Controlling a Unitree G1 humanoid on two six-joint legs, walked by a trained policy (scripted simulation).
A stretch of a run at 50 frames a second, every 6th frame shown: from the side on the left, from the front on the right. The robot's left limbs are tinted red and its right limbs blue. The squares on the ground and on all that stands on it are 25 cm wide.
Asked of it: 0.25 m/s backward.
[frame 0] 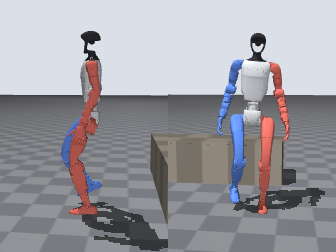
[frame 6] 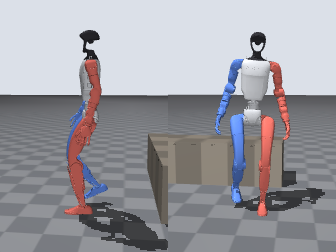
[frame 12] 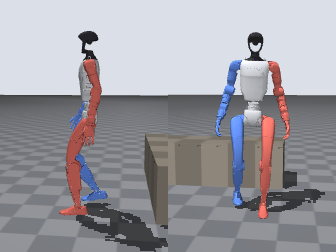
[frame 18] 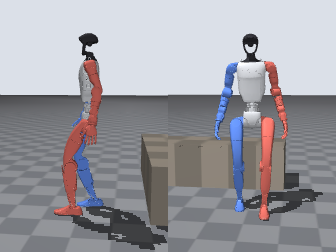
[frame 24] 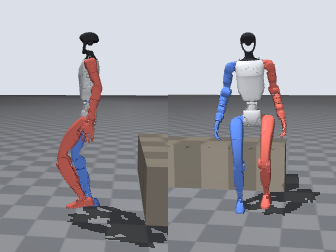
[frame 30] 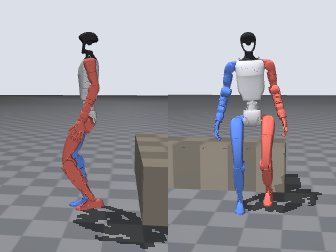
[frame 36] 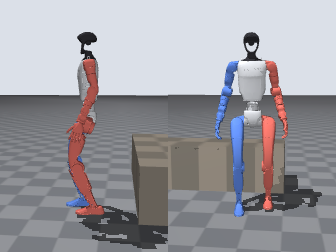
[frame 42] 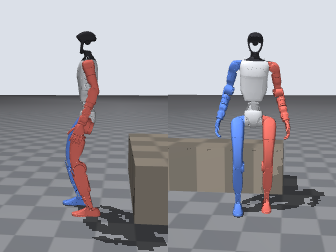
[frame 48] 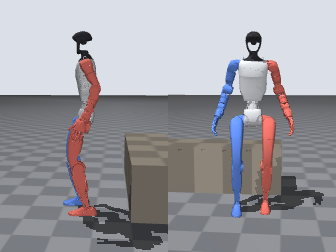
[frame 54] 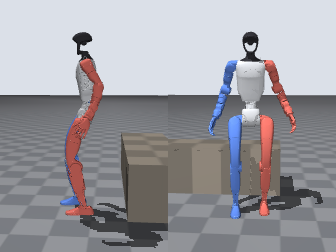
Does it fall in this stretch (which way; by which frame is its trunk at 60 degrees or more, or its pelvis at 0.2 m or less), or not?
no
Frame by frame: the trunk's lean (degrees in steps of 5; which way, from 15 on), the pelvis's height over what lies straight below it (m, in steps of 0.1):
0: 5, 0.8
6: 5, 0.8
12: 0, 0.8
18: 0, 0.8
24: 5, 0.8
30: 5, 0.8
36: 0, 0.8
42: 5, 0.8
48: 5, 0.8
54: 5, 0.8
